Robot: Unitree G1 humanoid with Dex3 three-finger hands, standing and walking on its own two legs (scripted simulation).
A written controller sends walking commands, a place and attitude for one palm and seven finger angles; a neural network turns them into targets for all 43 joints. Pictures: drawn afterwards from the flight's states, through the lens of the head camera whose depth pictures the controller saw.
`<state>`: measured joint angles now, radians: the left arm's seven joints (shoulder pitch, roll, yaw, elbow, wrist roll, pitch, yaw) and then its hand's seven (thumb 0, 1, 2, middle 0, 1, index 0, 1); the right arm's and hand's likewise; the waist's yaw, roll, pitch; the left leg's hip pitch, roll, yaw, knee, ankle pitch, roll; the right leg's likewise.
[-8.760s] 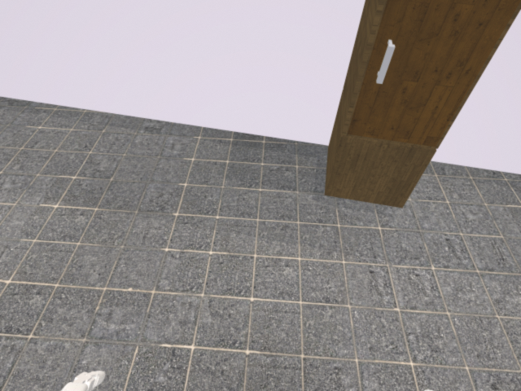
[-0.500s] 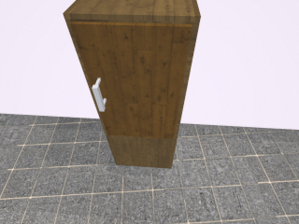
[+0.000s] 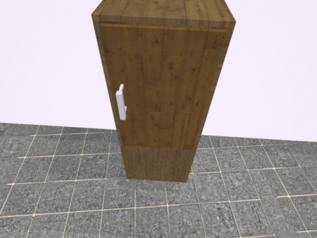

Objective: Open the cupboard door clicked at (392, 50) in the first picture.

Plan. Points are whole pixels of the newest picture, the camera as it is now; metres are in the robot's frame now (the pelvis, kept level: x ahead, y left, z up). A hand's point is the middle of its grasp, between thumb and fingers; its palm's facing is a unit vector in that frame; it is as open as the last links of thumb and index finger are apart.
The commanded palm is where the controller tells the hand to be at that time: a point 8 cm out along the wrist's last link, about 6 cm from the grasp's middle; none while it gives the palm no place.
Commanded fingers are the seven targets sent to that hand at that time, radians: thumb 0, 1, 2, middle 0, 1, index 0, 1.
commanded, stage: look again from close up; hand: left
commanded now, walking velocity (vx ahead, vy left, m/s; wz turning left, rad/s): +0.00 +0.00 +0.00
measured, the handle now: (122, 102) +0.56 +0.18 -0.01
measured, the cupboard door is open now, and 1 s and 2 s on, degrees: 0 0 0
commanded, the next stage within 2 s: raise the hand with hooked fingers in 0.18 s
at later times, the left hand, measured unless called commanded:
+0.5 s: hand (89, 198) +0.21 +0.19 -0.01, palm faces +0.21 -0.97 -0.10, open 7.7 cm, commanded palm +0.11 +0.24 -0.06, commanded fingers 0.00 0.62 0.78 -0.22 -0.48 -0.22 -0.48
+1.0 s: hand (91, 215) +0.18 +0.19 -0.04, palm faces -0.10 -0.99 -0.05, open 10.4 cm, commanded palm +0.14 +0.26 -0.03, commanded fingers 0.00 0.04 0.53 -0.26 -0.86 -0.26 -0.86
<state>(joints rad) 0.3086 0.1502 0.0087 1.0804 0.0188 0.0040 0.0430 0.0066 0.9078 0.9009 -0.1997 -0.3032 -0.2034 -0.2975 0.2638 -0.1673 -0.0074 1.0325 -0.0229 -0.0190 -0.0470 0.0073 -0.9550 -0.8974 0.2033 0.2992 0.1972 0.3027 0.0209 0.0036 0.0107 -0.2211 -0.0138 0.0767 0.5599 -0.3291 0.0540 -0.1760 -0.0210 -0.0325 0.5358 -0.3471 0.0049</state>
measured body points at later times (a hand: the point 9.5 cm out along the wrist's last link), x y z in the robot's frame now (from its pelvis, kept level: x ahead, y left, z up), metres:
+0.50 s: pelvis -0.02 -0.01 -0.01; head -0.01 -0.01 +0.44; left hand +0.19 +0.24 +0.00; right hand +0.08 -0.26 -0.12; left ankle -0.01 +0.08 -0.73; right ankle -0.04 -0.13 -0.73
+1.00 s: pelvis -0.06 -0.06 -0.09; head +0.02 -0.05 +0.35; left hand +0.18 +0.24 -0.04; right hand +0.15 -0.27 -0.17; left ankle -0.02 +0.08 -0.73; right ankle -0.04 -0.13 -0.73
